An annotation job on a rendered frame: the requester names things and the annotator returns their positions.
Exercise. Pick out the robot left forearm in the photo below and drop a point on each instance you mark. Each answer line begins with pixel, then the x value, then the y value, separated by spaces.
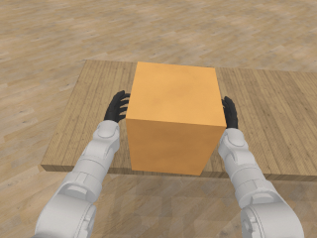
pixel 85 180

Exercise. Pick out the robot right forearm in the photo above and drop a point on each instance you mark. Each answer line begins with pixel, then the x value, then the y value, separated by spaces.
pixel 248 180

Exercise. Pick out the robot right hand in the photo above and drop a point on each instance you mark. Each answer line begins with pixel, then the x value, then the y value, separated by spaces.
pixel 230 113

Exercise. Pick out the left robot upper arm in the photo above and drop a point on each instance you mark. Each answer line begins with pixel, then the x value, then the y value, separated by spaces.
pixel 67 217

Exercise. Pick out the robot left hand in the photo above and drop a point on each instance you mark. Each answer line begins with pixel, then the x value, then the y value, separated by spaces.
pixel 113 111

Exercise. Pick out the right robot upper arm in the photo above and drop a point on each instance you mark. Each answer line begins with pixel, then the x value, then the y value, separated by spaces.
pixel 269 220

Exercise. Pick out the table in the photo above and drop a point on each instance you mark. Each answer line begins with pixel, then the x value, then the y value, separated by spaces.
pixel 276 111

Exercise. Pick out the carton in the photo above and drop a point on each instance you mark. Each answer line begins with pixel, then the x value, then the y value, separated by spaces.
pixel 175 118

